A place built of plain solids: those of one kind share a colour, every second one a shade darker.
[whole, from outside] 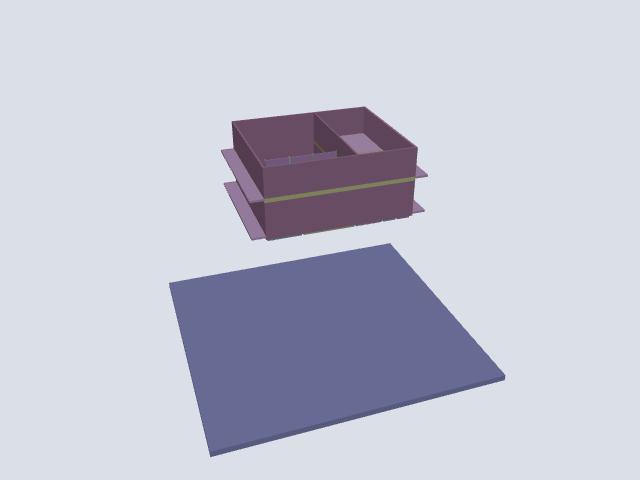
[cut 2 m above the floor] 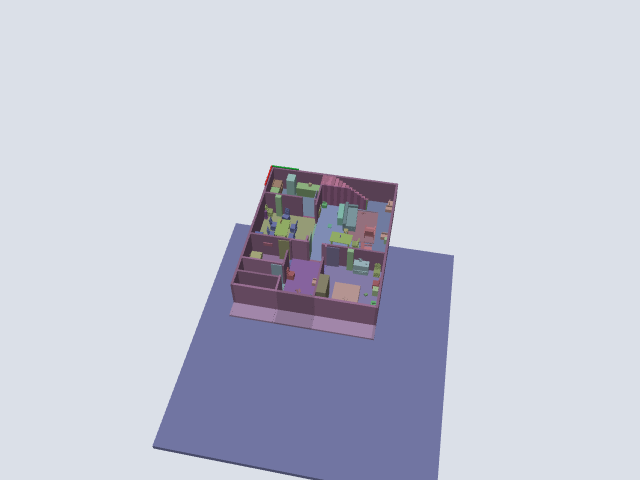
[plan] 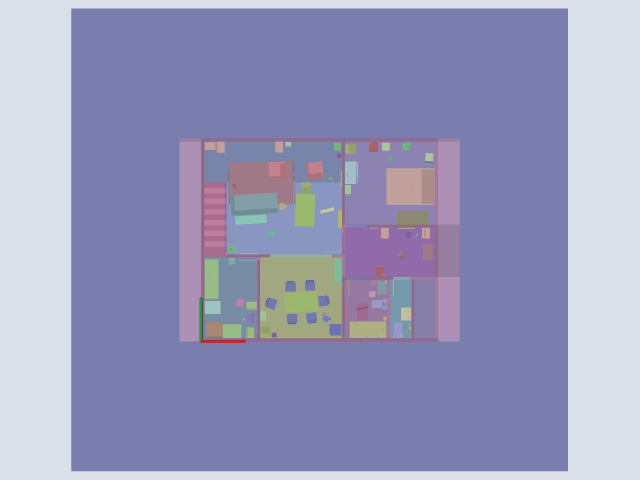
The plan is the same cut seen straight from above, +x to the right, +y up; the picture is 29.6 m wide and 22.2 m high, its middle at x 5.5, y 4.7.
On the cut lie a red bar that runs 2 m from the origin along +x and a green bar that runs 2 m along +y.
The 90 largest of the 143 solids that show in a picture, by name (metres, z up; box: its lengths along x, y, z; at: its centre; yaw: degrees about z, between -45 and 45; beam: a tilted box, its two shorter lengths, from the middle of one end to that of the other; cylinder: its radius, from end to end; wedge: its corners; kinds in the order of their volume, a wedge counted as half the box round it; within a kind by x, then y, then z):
{
 "under_1": {"box": [22.97, 21.41, 0.5], "at": [5.49, 4.71, -12.53]},
 "wall_1": {"box": [0.16, 9.09, 5.29], "at": [0.08, 4.71, 2.35]},
 "wall_2": {"box": [2.1, 0.13, 2.8], "at": [2.15, 3.96, 1.1]},
 "wall_3": {"box": [0.13, 2.73, 2.8], "at": [2.67, 1.52, 1.1]},
 "wall_4": {"box": [10.97, 0.16, 5.29], "at": [5.49, 0.08, 2.35]},
 "wall_5": {"box": [10.97, 0.16, 5.29], "at": [5.49, 9.33, 2.35]},
 "wall_6": {"box": [0.59, 0.13, 2.8], "at": [6.36, 3.96, 1.1]},
 "wall_7": {"box": [0.13, 2.7, 2.8], "at": [6.58, 1.51, 1.1]},
 "wall_8": {"box": [0.13, 0.91, 2.8], "at": [6.58, 3.44, 1.1]},
 "wall_9": {"box": [0.13, 9.09, 2.19], "at": [6.58, 4.71, 3.9]},
 "wall_10": {"box": [0.13, 0.24, 2.8], "at": [6.58, 5.16, 1.1]},
 "wall_11": {"box": [0.13, 3.84, 2.8], "at": [6.58, 7.33, 1.1]},
 "wall_12": {"box": [0.28, 0.13, 2.8], "at": [6.66, 2.92, 1.1]},
 "wall_13": {"box": [1.36, 0.13, 2.8], "at": [8.22, 2.92, 1.1]},
 "wall_14": {"box": [0.13, 2.7, 2.8], "at": [8.69, 1.51, 1.1]},
 "wall_15": {"box": [3.31, 0.13, 2.8], "at": [9.31, 5.34, 1.1]},
 "wall_16": {"box": [0.13, 2.7, 2.8], "at": [9.79, 1.51, 1.1]},
 "wall_17": {"box": [1.33, 0.13, 2.8], "at": [10.3, 2.92, 1.1]},
 "wall_18": {"box": [0.16, 2.7, 2.8], "at": [10.89, 1.51, 1.1]},
 "wall_19": {"box": [0.16, 2.29, 2.8], "at": [10.89, 4.13, 1.1]},
 "wall_20": {"box": [0.16, 9.09, 2.19], "at": [10.89, 4.71, 3.9]},
 "wall_21": {"box": [0.16, 3.84, 2.8], "at": [10.89, 7.33, 1.1]},
 "stair_1": {"box": [0.94, 0.49, 2.73], "at": [0.63, 4.15, 1.06]},
 "stair_2": {"box": [0.94, 0.74, 2.54], "at": [0.63, 4.27, 0.97]},
 "stair_3": {"box": [0.94, 0.99, 2.35], "at": [0.63, 4.39, 0.88]},
 "stair_4": {"box": [0.94, 1.24, 2.17], "at": [0.63, 4.52, 0.78]},
 "stair_5": {"box": [0.94, 1.48, 1.98], "at": [0.63, 4.64, 0.69]},
 "stair_6": {"box": [0.94, 1.73, 1.79], "at": [0.63, 4.77, 0.6]},
 "stair_7": {"box": [0.94, 1.98, 1.61], "at": [0.63, 4.89, 0.5]},
 "stair_8": {"box": [0.94, 2.23, 1.42], "at": [0.63, 5.01, 0.41]},
 "stair_9": {"box": [0.94, 2.47, 1.23], "at": [0.63, 5.14, 0.32]},
 "stair_10": {"box": [0.94, 2.72, 1.05], "at": [0.63, 5.26, 0.22]},
 "stair_11": {"box": [0.94, 2.97, 0.86], "at": [0.63, 5.38, 0.13]},
 "stair_12": {"box": [0.94, 3.21, 0.67], "at": [0.63, 5.51, 0.04]},
 "stair_13": {"box": [0.94, 3.46, 0.49], "at": [0.63, 5.63, -0.06]},
 "floor_living_1": {"box": [6.36, 1.89, 0.5], "at": [3.34, 8.31, -0.25]},
 "floor_living_2": {"box": [5.42, 3.33, 0.5], "at": [3.81, 5.7, -0.25]},
 "floor_bedroom_1": {"box": [4.16, 3.84, 0.5], "at": [8.73, 7.33, -0.25]},
 "floor_dining_1": {"box": [3.79, 3.74, 0.5], "at": [4.62, 2.03, -0.25]},
 "upper_floor_shut_1": {"box": [4.16, 9.09, 0.16], "at": [8.73, 4.71, 2.72]},
 "upper_floor_next_1": {"box": [1.0, 9.09, 0.16], "at": [-0.5, 4.71, -0.08]},
 "upper_floor_next_2": {"box": [1.0, 9.09, 0.16], "at": [-0.5, 4.71, 2.72]},
 "upper_floor_next_3": {"box": [1.0, 2.7, 0.16], "at": [11.47, 1.51, -0.08]},
 "upper_floor_next_4": {"box": [1.0, 2.29, 0.16], "at": [11.47, 4.13, -0.08]},
 "upper_floor_next_5": {"box": [1.0, 9.09, 0.16], "at": [11.47, 4.71, 2.72]},
 "upper_floor_next_6": {"box": [1.0, 3.84, 0.16], "at": [11.47, 7.33, -0.08]},
 "floor_hall_1": {"box": [4.16, 2.29, 0.5], "at": [8.73, 4.13, -0.25]},
 "floor_kitchen_1": {"box": [2.44, 3.74, 0.5], "at": [1.38, 2.03, -0.25]},
 "floor_bath_1": {"box": [1.97, 2.7, 0.5], "at": [7.63, 1.51, -0.25]},
 "fixture_wardrobe_bedroom_1": {"box": [1.45, 0.62, 2.2], "at": [9.79, 5.72, 1.05]},
 "double_bed_1": {"box": [2.23, 1.7, 0.4], "at": [9.69, 7.17, 0.5]},
 "double_bed_2": {"box": [0.55, 1.6, 0.2], "at": [10.48, 7.17, 0.7]},
 "double_bed_3": {"box": [0.07, 1.67, 1.05], "at": [10.77, 7.17, 0.53]},
 "floor_wc_1": {"box": [0.98, 2.7, 0.5], "at": [9.24, 1.51, -0.25]},
 "floor_abst_1": {"box": [0.95, 2.7, 0.5], "at": [10.34, 1.51, -0.25]},
 "sofa_1": {"box": [2.16, 0.93, 0.34], "at": [2.45, 6.36, 0.28], "yaw": 3.6},
 "sofa_2": {"box": [2.16, 0.23, 0.39], "at": [2.48, 6.0, 0.65], "yaw": 3.6},
 "counter_run_1": {"box": [0.61, 1.83, 0.78], "at": [0.47, 2.9, 0.49]},
 "fridge_flat_1": {"box": [0.73, 0.6, 1.66], "at": [0.54, 1.58, 0.83]},
 "bathtub_1": {"box": [1.7, 0.76, 0.44], "at": [7.72, 0.55, 0.22]},
 "wall_band_1": {"box": [10.97, 0.16, 0.31], "at": [5.49, 0.08, 2.65]},
 "chest_drawers_1": {"box": [0.5, 1.04, 0.95], "at": [6.91, 7.81, 0.47]},
 "billy_1": {"box": [0.28, 0.42, 2.02], "at": [2.88, 1.18, 1.01]},
 "billy_2": {"box": [0.28, 0.42, 2.02], "at": [6.8, 7.03, 1.01]},
 "range_cooker_1": {"box": [0.76, 0.65, 0.94], "at": [0.63, 0.49, 0.47]},
 "rug_1": {"box": [2.9, 2.0, 0.08], "at": [2.8, 7.32, -0.03], "yaw": 1.6},
 "cube_shelf_1": {"box": [1.46, 0.39, 0.76], "at": [2.3, 5.64, 0.38], "yaw": 3.6},
 "stair_guard_1": {"box": [5.42, 0.08, 0.97], "at": [3.81, 3.99, 3.29]},
 "stair_pan_1": {"box": [0.08, 0.25, 3.63], "at": [1.14, 4.27, 1.51]},
 "stair_pan_2": {"box": [0.08, 0.25, 3.44], "at": [1.14, 4.52, 1.42]},
 "stair_pan_3": {"box": [0.08, 0.25, 3.25], "at": [1.14, 4.77, 1.33]},
 "stair_pan_4": {"box": [0.08, 0.25, 3.07], "at": [1.14, 5.01, 1.23]},
 "stair_pan_5": {"box": [0.08, 0.25, 2.88], "at": [1.14, 5.26, 1.14]},
 "armchair_frame_1": {"box": [0.74, 0.63, 0.18], "at": [3.51, 7.93, 0.32], "yaw": 0.1},
 "armchair_frame_2": {"box": [0.26, 0.62, 0.41], "at": [3.79, 7.93, 0.61], "yaw": 0.1},
 "armchair_frame_3": {"box": [0.63, 0.74, 0.18], "at": [5.26, 7.93, 0.32], "yaw": 6.1},
 "armchair_frame_4": {"box": [0.62, 0.26, 0.41], "at": [5.29, 7.65, 0.61], "yaw": 6.1},
 "floor_gap_living_dining_1": {"box": [2.86, 0.13, 0.5], "at": [4.63, 3.96, -0.25]},
 "leaning_mirror_1": {"box": [0.19, 0.84, 1.12], "at": [6.42, 5.66, 0.56]},
 "leaf_bedroom_door_1": {"box": [0.05, 0.86, 2.22], "at": [6.79, 5.84, 1.11], "yaw": 2.0},
 "leaf_living_door_1": {"box": [0.86, 0.05, 2.22], "at": [6.09, 4.16, 1.11], "yaw": 3.0},
 "bar_stool_1": {"box": [0.35, 0.35, 0.74], "at": [1.81, 1.81, 0.37], "yaw": -9.1},
 "laundry_basket_1": {"box": [0.37, 0.37, 0.6], "at": [8.55, 9.01, 0.3]},
 "leaf_bath_door_1": {"box": [0.05, 0.74, 2.22], "at": [6.83, 2.49, 1.11], "yaw": 4.0},
 "leaf_wc_door_1": {"box": [0.05, 0.74, 2.22], "at": [8.9, 2.49, 1.11]},
 "floor_lamp_1": {"box": [0.54, 0.54, 0.27], "at": [6.22, 0.55, 1.37]},
 "kitchen_bin_1": {"box": [0.31, 0.31, 0.65], "at": [1.42, 3.73, 0.33]},
 "pedestal_basin_1": {"box": [0.45, 0.64, 0.2], "at": [8.37, 2.5, 0.75]},
 "floor_gap_kitchen_door_1": {"box": [0.13, 0.86, 0.5], "at": [2.67, 3.32, -0.25]},
 "floor_gap_living_door_1": {"box": [0.13, 0.86, 0.5], "at": [6.58, 4.61, -0.25]}
}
